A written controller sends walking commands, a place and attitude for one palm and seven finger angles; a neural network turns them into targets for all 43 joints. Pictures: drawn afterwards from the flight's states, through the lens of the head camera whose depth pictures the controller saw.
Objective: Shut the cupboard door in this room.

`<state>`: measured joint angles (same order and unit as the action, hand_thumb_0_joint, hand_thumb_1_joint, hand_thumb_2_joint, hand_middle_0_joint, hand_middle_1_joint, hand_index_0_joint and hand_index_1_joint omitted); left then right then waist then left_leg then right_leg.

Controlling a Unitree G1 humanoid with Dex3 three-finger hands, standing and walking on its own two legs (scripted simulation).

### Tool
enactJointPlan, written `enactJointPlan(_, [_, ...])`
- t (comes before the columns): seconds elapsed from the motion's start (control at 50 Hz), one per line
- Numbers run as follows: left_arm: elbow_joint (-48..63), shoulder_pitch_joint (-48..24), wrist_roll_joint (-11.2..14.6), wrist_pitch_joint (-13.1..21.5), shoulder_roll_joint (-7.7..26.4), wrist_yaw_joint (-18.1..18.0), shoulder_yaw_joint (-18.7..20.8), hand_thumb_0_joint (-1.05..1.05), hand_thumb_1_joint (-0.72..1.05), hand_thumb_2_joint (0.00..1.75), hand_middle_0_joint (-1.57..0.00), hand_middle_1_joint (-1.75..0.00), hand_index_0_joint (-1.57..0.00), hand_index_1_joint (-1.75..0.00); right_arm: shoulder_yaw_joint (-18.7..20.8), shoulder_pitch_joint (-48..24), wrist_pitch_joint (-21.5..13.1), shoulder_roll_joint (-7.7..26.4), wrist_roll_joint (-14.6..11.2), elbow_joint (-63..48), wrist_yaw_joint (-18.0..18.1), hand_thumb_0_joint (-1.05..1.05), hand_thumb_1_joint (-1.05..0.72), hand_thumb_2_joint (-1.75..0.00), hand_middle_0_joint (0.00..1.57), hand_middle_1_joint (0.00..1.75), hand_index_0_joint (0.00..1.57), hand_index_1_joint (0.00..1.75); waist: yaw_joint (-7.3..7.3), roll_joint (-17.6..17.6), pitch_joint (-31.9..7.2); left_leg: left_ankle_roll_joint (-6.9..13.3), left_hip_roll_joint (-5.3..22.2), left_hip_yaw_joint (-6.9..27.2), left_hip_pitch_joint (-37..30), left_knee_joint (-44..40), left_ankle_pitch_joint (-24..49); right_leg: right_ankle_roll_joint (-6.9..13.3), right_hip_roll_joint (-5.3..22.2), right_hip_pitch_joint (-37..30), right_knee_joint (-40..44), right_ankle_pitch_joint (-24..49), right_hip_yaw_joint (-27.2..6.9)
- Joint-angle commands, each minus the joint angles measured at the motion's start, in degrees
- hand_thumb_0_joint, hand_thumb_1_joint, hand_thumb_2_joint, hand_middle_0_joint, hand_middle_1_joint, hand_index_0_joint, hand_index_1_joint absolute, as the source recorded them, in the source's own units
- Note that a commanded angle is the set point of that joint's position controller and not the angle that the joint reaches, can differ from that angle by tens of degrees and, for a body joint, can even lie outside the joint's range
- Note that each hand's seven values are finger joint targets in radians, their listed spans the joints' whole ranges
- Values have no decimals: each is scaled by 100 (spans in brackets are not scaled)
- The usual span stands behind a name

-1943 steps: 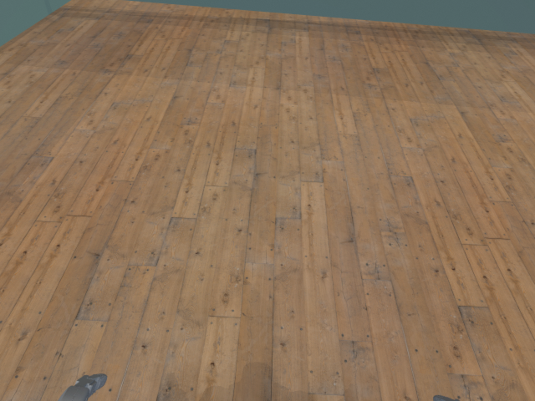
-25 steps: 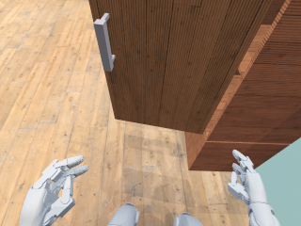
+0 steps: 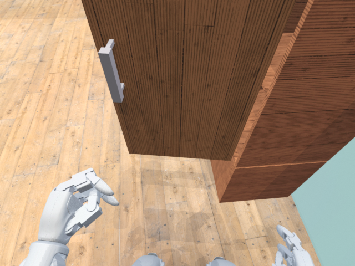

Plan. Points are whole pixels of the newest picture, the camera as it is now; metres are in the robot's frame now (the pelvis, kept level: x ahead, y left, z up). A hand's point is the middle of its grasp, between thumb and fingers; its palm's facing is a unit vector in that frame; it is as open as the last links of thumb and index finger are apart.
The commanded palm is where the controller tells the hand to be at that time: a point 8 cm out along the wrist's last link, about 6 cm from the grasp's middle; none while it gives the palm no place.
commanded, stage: raise the hand and make a fist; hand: left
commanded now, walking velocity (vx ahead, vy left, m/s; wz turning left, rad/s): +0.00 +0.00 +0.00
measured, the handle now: (114, 72) +0.52 +0.19 +0.15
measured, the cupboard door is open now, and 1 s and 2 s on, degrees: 80 80 80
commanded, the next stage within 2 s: bring the fist close to the handle in 0.90 s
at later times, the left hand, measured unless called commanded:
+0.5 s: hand (82, 169) +0.25 +0.18 +0.15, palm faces +0.04 -1.00 -0.09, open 3.1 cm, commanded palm +0.23 +0.22 +0.15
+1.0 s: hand (95, 176) +0.24 +0.16 +0.14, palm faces -0.02 -1.00 -0.07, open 3.1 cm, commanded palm +0.22 +0.21 +0.15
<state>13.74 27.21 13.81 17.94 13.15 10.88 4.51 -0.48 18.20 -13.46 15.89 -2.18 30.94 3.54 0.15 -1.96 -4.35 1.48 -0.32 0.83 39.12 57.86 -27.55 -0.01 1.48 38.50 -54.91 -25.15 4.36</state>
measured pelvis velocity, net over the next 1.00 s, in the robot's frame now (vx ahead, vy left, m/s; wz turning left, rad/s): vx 0.02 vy -0.03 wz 0.00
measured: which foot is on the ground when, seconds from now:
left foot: down 0.00-1.00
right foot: down 0.00-1.00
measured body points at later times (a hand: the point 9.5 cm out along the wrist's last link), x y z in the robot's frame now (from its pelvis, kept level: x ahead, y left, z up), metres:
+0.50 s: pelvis +0.03 -0.02 +0.03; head +0.04 -0.03 +0.48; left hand +0.25 +0.23 +0.15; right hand +0.22 -0.23 -0.04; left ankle +0.02 +0.10 -0.68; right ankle +0.03 -0.12 -0.68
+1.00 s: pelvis +0.02 -0.03 +0.04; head +0.02 -0.05 +0.49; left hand +0.24 +0.21 +0.15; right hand +0.20 -0.25 -0.04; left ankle +0.02 +0.10 -0.68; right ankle +0.03 -0.12 -0.68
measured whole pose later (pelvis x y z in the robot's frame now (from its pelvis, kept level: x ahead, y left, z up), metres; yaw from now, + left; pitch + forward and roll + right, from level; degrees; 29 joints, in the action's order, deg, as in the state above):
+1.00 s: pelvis +0.02 -0.03 +0.04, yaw +0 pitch +2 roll +0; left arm 8.1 17.5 16.9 6.5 14.6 15.4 10.2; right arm -2.6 14.7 -14.6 14.7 -3.2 33.2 4.4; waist -1.8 -3.2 -2.9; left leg -0.5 0.5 1.1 21.3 40.9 -21.6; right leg 1.7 0.2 21.8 -40.1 -20.5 4.6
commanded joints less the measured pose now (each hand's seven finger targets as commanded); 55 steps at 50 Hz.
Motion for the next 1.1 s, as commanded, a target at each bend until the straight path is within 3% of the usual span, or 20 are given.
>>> enactJointPlan(0.0, [1268, -402, 84, -149, 1059, 15, 877, 0, 90, 90, -113, -132, -113, -132, 232, -548, -388, 503, -30, -1215, 155, 0, -90, -90, 20, 30, 20, 30, -183, -16, -955, -22, 13, 290, -642, -1540, 530, 139, -154, -900, 1113, 47, -130])
enactJointPlan(0.02, [1405, -455, 135, -192, 1234, -114, 1179, 0, 90, 90, -115, -134, -115, -134, 211, -610, -348, 469, -15, -1189, 166, 0, -90, -90, 20, 30, 20, 30, -282, -198, -1039, -44, 15, 306, -760, -1593, 704, 167, -188, -1066, 1086, 247, -88])
enactJointPlan(0.06, [1721, -461, 309, -160, 957, -299, 1184, 0, 90, 90, -119, -138, -119, -138, 169, -593, -315, 356, -3, -1232, 158, 0, -90, -90, 20, 30, 20, 30, -327, -281, -1223, -90, 20, 246, -1051, -1609, 1408, 175, -211, -1349, 1012, 1033, 0])
enactJointPlan(0.14, [1542, -608, 353, -151, 606, -260, 797, 0, 90, 90, -126, -146, -126, -146, 112, -478, -305, 391, 17, -1084, 58, 0, -90, -90, 20, 30, 20, 30, -118, -283, -966, -139, 51, 203, -1315, -1521, 2258, 144, -267, -1363, 1043, 1924, 54])
enactJointPlan(0.22, [878, -756, 153, -633, 425, 208, 204, 0, 90, 90, -130, -150, -130, -150, 92, -432, -280, 516, -43, -1023, 36, 0, -90, -90, 20, 30, 20, 30, 64, -188, -292, -72, 74, 221, -1286, -1659, 1961, 121, -248, -1228, 1364, 1767, -4])
enactJointPlan(0.3, [1062, -1112, 229, -1041, 1045, 426, 854, 0, 90, 90, -130, -150, -130, -150, 81, -543, -246, 523, -53, -1115, 142, 0, -90, -90, 20, 30, 20, 30, -89, 212, -730, -15, 21, 190, -1475, -1815, 1933, 92, -188, -1707, 1598, 1911, -94])
enactJointPlan(0.32, [1152, -1195, 288, -1041, 1282, 372, 1170, 0, 90, 90, -130, -150, -130, -150, 63, -596, -224, 505, -34, -1068, 165, 0, -90, -90, 20, 30, 20, 30, -177, 99, -837, -16, 4, 157, -1536, -1828, 2030, 109, -179, -1904, 1630, 2029, -138])
enactJointPlan(0.38, [1440, -1535, 505, -823, 1258, 234, 1522, 0, 90, 90, -130, -150, -130, -150, -5, -663, -236, 370, -19, -1054, 179, 0, -90, -90, 20, 30, 20, 30, -268, 75, -1129, -55, -15, 130, -1795, -1920, 2357, 102, -185, -2171, 1610, 2387, -83])
enactJointPlan(0.44, [1404, -1802, 593, -593, 1129, 177, 1455, 0, 90, 90, -130, -150, -130, -150, -39, -708, -314, 349, -24, -897, 154, 0, -90, -90, 20, 30, 20, 30, -246, -176, -1117, -79, -35, 101, -1943, -1962, 2539, 109, -183, -2239, 1656, 2599, -91])
enactJointPlan(0.48, [1056, -1851, 595, -637, 883, 296, 1163, 0, 90, 90, -130, -150, -130, -150, -33, -710, -359, 388, -53, -768, 133, 0, -90, -90, 20, 30, 20, 30, -157, -244, -824, -77, -31, 81, -1971, -2008, 2452, 93, -174, -2127, 1773, 2582, -96])
enactJointPlan(0.54, [251, -1355, 537, -1038, 582, 619, 709, 0, 90, 90, -130, -150, -130, -150, 17, -690, -381, 472, -111, -743, 135, 0, -90, -90, 20, 30, 20, 30, -130, 144, -377, -31, -30, 55, -1741, -2074, 2148, 48, -118, -2048, 1991, 2381, -181])
enactJointPlan(0.62, [378, -1232, 480, -1366, 1078, 700, 1102, 0, 90, 90, -130, -150, -130, -150, 67, -793, -333, 516, -109, -855, 173, 0, -90, -90, 20, 30, 20, 30, -258, 449, -471, 3, -58, 7, -1655, -2117, 1968, 2, -17, -2269, 2169, 2069, -380])
enactJointPlan(0.66, [853, -1491, 498, -1202, 1256, 537, 1429, 0, 90, 90, -130, -150, -130, -150, 61, -867, -330, 458, -66, -943, 185, 0, -90, -90, 20, 30, 20, 30, -337, 471, -838, 2, -83, -11, -1743, -2152, 2022, -24, 3, -2421, 2146, 2042, -422])
enactJointPlan(0.72, [1430, -1862, 507, -676, 1436, 136, 1736, 0, 90, 90, -130, -150, -130, -150, 27, -856, -381, 367, 1, -862, 164, 0, -90, -90, 20, 30, 20, 30, -379, 83, -978, -39, -76, 5, -1913, -2217, 2142, 42, -73, -2475, 2023, 2105, -311])
enactJointPlan(0.78, [1164, -1799, 437, -323, 990, -8, 1368, 0, 90, 90, -130, -150, -130, -150, 27, -800, -462, 338, -7, -714, 107, 0, -90, -90, 20, 30, 20, 30, -231, -169, -732, -57, -70, -30, -1994, -2199, 2054, 59, -127, -2165, 1980, 2039, -226])
enactJointPlan(0.8, [1003, -1756, 403, -294, 857, 33, 1188, 0, 90, 90, -130, -150, -130, -150, 31, -792, -478, 361, -20, -660, 89, 0, -90, -90, 20, 30, 20, 30, -175, -302, -596, -63, -67, -45, -2000, -2195, 1978, 67, -133, -2052, 2002, 1967, -214])
enactJointPlan(0.86, [507, -1568, 346, -552, 674, 306, 740, 0, 90, 90, -130, -150, -130, -150, 60, -780, -492, 459, -78, -642, 98, 0, -90, -90, 20, 30, 20, 30, -99, -93, -232, -33, -58, -42, -1802, -2232, 1581, 46, -96, -1918, 2207, 1480, -290])
enactJointPlan(0.96, [514, -1536, 379, -1047, 1038, 551, 997, 0, 90, 90, -130, -150, -130, -150, 81, -894, -460, 509, -109, -799, 193, 0, -90, -90, 20, 30, 20, 30, -194, 365, -298, 19, -75, -40, -1683, -2250, 1322, -18, -4, -2006, 2477, 833, -498])
enactJointPlan(1.02, [815, -2504, 439, -829, 1350, 254, 1395, 0, 90, 90, -130, -150, -130, -150, 27, -977, -463, 465, -56, -716, 253, 0, -90, -90, 20, 30, 20, 30, -154, 437, -269, 10, -57, 11, -1743, -2296, 1230, -17, -39, -1958, 2502, 509, -478])
enactJointPlan(1.08, [701, -3119, 388, -457, 1118, 14, 1323, 0, 90, 90, -130, -150, -130, -150, 5, -979, -544, 392, -43, -539, 230, 0, -90, -90, 20, 30, 20, 30, -104, -33, -490, -13, -46, 60, -2013, -2357, 1309, 37, -103, -1864, 2292, 755, -298])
